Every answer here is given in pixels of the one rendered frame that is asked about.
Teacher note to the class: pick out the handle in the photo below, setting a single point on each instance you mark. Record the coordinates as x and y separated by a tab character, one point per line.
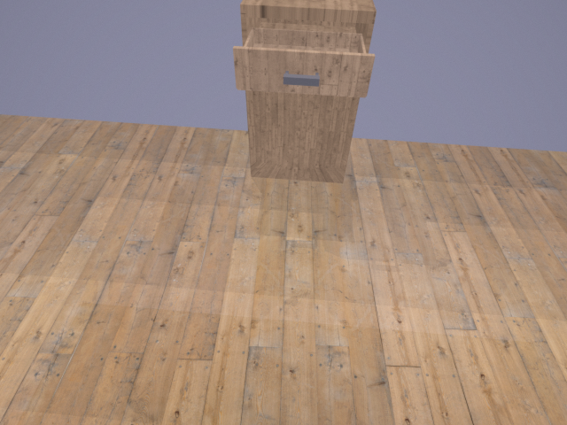
300	79

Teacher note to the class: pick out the cabinet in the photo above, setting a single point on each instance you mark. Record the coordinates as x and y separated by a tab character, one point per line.
299	136

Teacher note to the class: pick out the drawer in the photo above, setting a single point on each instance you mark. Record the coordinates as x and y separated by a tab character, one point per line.
340	59

